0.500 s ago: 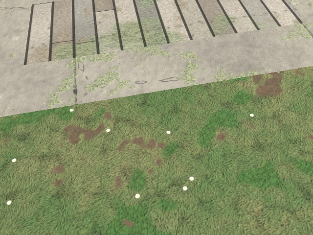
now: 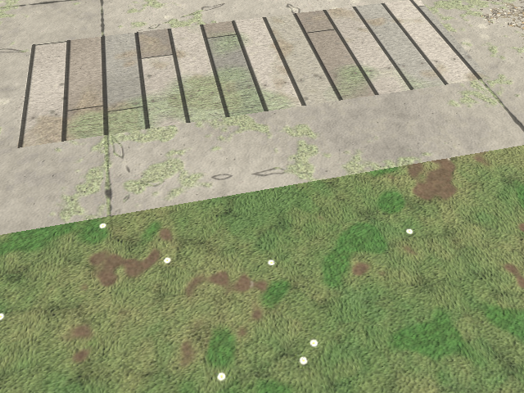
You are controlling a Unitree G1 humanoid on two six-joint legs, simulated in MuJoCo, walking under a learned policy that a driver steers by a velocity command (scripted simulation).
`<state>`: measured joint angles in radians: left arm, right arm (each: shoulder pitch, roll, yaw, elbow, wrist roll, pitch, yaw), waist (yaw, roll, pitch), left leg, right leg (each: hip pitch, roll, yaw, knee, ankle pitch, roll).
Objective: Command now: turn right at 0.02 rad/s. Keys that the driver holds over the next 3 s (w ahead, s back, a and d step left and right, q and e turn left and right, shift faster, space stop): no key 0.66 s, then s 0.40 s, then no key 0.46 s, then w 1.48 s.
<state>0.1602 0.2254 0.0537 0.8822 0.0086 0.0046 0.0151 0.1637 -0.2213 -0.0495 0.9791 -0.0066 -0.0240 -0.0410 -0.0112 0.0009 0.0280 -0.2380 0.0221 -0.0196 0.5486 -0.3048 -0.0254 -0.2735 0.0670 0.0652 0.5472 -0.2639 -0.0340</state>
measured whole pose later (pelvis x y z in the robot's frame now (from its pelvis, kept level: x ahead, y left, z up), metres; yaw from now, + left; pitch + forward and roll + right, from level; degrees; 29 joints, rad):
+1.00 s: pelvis -0.05 +0.03 +0.00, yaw +1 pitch +0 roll -1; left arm 0.08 0.27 0.06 0.96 -0.01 0.03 0.08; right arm 0.19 -0.26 -0.06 1.00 0.00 0.03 -0.06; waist 0.00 -0.02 0.08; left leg -0.37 -0.03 -0.02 0.87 -0.52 0.00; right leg -0.33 0.02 0.06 0.51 -0.18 0.00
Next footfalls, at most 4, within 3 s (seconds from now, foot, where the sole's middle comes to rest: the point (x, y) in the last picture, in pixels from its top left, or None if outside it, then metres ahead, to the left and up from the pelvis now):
1.06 left None -0.04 0.14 -0.77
1.52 right None -0.15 -0.06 -0.77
1.86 left None -0.01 0.22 -0.77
2.38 right None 0.36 0.00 -0.77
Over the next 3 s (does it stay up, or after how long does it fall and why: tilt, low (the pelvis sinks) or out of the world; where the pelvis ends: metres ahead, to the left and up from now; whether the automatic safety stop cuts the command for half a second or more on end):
stays up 0.53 0.15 -0.01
